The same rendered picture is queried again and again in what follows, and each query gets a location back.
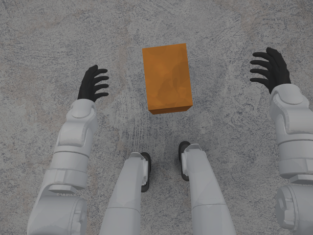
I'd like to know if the carton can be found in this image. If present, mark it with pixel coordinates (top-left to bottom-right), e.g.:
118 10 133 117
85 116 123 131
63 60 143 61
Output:
142 43 193 115

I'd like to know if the right robot hand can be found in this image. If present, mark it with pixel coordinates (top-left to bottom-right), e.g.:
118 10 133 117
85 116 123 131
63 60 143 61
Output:
250 47 291 94

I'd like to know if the left robot thigh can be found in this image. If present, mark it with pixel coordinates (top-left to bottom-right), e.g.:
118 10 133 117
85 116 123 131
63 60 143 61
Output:
99 157 148 235

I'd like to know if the right robot forearm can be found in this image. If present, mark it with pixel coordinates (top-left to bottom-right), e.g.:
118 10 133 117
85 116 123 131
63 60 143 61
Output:
269 84 313 186

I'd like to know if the left robot forearm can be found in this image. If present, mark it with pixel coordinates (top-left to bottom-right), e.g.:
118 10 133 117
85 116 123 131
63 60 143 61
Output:
27 99 98 235

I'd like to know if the robot left upper arm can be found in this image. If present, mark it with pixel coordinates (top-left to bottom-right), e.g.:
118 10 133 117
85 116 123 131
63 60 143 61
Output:
28 195 87 235

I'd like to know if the left robot hand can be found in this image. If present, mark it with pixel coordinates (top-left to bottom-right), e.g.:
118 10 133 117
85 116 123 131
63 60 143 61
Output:
77 65 109 102

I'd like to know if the right robot thigh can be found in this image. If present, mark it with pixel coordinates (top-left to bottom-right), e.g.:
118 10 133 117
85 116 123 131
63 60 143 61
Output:
181 149 237 235

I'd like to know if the robot thigh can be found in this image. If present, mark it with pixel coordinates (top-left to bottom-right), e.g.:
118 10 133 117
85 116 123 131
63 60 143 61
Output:
181 149 237 235
99 157 148 235

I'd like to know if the robot right upper arm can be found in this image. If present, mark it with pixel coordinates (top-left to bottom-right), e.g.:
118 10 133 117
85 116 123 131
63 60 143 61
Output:
275 185 313 235

